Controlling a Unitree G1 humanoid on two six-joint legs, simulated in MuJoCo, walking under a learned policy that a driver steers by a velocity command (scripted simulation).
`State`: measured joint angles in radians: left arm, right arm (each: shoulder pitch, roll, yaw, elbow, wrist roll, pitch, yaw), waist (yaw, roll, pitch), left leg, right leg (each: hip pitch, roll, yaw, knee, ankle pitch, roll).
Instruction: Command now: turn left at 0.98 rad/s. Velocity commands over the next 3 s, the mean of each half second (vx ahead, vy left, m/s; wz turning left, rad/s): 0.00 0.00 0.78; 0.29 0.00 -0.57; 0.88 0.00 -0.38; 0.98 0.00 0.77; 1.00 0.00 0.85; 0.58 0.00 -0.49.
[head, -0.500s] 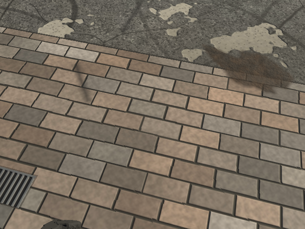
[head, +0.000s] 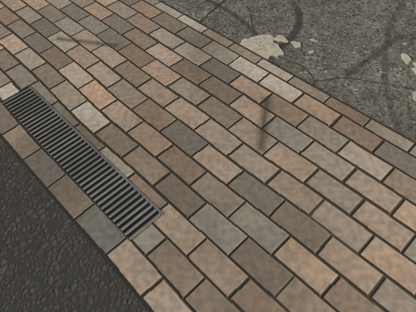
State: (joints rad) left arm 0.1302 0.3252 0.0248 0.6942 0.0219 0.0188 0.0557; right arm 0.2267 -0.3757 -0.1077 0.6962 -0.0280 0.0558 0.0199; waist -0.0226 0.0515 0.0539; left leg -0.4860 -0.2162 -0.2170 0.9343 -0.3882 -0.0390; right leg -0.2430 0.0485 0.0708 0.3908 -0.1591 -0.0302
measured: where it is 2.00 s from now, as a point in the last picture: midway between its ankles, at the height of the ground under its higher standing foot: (283, 203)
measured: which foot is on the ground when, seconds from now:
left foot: up 0.00-0.40, down 0.42-1.00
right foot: down 0.00-0.42, up 0.44-0.98, down 1.00-1.00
